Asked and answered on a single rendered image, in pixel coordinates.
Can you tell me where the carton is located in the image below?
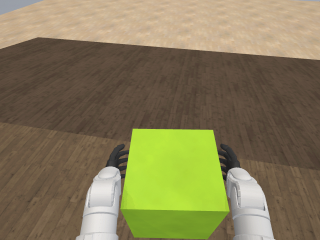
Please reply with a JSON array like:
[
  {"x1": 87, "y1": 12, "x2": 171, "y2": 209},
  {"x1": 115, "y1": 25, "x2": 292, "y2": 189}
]
[{"x1": 120, "y1": 128, "x2": 230, "y2": 239}]

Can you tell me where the robot right forearm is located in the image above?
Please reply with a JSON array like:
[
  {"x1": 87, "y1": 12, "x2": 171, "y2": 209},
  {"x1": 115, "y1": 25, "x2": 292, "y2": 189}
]
[{"x1": 226, "y1": 167, "x2": 275, "y2": 240}]

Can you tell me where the left robot hand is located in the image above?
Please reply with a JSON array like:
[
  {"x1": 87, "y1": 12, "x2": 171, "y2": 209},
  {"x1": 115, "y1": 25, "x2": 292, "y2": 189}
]
[{"x1": 105, "y1": 144, "x2": 129, "y2": 179}]

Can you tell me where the right robot hand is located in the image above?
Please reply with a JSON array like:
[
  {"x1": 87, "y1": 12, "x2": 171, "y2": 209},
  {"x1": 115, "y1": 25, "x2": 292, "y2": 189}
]
[{"x1": 217, "y1": 143, "x2": 241, "y2": 181}]

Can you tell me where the robot left forearm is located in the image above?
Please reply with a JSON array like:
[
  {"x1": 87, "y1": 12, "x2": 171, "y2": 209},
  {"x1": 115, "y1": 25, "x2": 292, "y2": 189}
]
[{"x1": 75, "y1": 166, "x2": 121, "y2": 240}]

